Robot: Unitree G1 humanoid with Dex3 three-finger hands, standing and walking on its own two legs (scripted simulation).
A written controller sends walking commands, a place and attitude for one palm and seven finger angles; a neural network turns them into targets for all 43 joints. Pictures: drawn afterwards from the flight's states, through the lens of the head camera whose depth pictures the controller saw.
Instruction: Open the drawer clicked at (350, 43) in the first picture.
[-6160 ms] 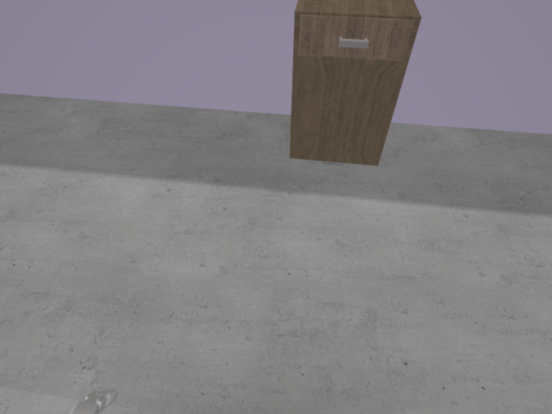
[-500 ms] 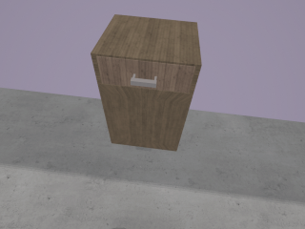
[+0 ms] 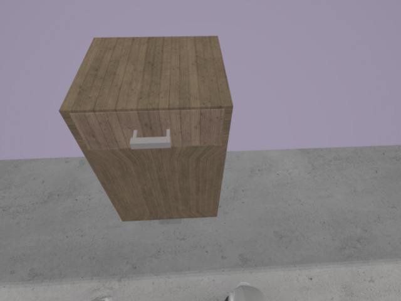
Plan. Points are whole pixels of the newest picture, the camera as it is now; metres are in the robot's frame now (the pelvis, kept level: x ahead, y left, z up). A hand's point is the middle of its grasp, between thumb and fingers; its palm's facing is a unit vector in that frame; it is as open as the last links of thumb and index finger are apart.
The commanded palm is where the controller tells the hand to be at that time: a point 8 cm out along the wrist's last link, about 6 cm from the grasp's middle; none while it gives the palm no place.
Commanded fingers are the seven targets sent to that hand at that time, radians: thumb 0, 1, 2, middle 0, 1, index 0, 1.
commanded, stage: come to a stop and stand still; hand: left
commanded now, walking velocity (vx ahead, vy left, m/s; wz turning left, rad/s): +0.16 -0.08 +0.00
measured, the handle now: (151, 137) +0.59 +0.15 -0.09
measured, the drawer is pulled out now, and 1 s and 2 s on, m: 0.00 0.00 0.00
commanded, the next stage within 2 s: look again from close up in 1.18 s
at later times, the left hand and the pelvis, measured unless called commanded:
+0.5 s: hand out of the picture +0.12 +0.17 -0.16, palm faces +0.08 -0.96 -0.27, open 7.3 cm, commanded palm none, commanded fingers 0.00 0.90 0.90 -0.20 -0.30 -0.20 -0.30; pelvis +0.06 -0.03 +0.00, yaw +1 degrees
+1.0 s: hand out of the picture +0.07 +0.24 -0.17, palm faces +0.00 -0.97 -0.24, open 7.4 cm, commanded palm none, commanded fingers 0.00 0.90 0.90 -0.20 -0.30 -0.20 -0.30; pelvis +0.03 +0.05 -0.01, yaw -1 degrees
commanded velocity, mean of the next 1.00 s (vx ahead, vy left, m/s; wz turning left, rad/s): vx -0.08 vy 0.06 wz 0.00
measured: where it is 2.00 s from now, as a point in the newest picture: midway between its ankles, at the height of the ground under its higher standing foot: outside the picture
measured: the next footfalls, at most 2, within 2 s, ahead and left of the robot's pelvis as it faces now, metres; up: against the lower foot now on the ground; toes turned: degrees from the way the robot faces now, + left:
right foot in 0.06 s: +0.13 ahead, -0.10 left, +0.00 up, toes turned -6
left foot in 0.62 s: +0.06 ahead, +0.12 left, +0.00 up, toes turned +4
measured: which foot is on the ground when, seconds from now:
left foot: down 0.00-0.08, up 0.10-0.60, down 0.62-1.00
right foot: up 0.00-0.04, down 0.06-1.00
